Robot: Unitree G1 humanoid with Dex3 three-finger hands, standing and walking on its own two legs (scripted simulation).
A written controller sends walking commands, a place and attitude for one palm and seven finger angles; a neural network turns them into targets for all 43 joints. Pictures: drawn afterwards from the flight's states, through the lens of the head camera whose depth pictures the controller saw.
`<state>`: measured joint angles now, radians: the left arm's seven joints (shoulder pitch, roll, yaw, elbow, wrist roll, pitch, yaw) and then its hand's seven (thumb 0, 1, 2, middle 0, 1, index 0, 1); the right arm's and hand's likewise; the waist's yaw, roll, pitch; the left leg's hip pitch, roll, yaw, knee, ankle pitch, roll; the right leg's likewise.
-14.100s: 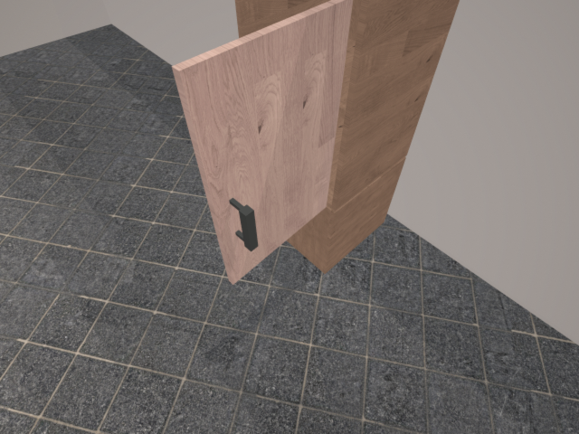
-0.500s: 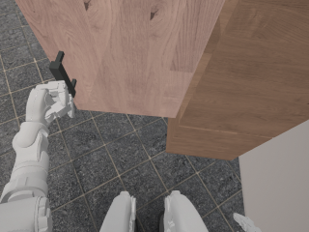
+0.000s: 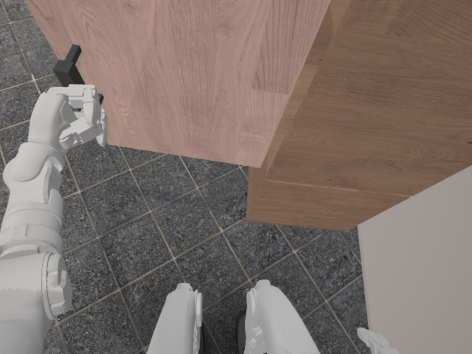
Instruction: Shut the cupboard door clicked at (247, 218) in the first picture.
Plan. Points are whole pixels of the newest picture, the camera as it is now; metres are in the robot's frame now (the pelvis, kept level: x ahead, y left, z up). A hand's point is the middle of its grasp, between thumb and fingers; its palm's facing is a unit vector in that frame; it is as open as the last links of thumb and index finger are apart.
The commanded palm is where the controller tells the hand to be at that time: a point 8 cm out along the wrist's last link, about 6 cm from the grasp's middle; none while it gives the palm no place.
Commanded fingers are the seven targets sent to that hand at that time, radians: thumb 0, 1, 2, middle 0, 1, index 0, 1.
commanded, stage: push the door shut along its arc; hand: left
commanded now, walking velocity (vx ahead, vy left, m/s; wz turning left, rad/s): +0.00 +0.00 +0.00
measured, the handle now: (84, 86) +0.54 +0.25 +0.04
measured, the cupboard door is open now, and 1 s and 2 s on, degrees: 88 71 63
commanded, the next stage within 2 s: pull the fist back off the door in 1.28 s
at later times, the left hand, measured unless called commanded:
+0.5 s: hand (114, 95) +0.52 +0.20 +0.04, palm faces -0.26 -0.96 -0.03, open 3.1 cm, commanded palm +0.54 +0.21 +0.04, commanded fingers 0.00 0.90 0.90 -1.30 -1.50 -1.30 -1.50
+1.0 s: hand (151, 71) +0.58 +0.14 +0.05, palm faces -0.37 -0.93 -0.04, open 3.1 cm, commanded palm +0.60 +0.16 +0.04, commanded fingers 0.00 0.90 0.90 -1.30 -1.50 -1.30 -1.50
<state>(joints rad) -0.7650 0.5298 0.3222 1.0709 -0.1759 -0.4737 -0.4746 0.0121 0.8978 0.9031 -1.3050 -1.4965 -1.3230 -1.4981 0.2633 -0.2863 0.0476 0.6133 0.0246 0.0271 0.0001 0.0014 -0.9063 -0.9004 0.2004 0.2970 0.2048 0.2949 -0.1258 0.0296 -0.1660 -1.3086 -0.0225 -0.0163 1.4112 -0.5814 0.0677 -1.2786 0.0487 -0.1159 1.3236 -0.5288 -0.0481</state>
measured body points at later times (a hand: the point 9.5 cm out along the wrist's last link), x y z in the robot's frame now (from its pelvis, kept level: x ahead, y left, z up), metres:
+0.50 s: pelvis +0.00 +0.01 -0.01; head +0.17 +0.05 +0.40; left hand +0.53 +0.25 +0.05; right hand +0.02 -0.27 -0.11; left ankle +0.03 +0.08 -0.59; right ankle +0.05 -0.10 -0.59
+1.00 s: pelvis +0.01 +0.00 -0.02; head +0.20 +0.04 +0.38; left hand +0.59 +0.19 +0.05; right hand -0.01 -0.26 -0.11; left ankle +0.03 +0.08 -0.59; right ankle +0.05 -0.10 -0.59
